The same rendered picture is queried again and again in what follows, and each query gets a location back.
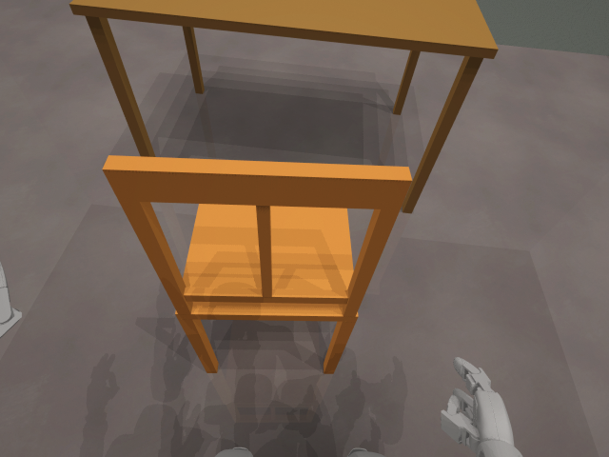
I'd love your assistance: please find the robot right hand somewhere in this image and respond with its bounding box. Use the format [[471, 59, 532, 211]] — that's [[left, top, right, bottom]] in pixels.
[[441, 357, 514, 453]]

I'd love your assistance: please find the table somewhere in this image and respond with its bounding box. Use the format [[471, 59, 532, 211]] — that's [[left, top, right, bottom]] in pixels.
[[69, 0, 499, 213]]

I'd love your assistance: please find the chair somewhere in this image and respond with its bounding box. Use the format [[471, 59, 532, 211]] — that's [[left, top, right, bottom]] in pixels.
[[103, 155, 412, 374]]

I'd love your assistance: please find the robot left hand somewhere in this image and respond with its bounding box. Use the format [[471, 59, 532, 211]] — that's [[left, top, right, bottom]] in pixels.
[[0, 261, 22, 338]]

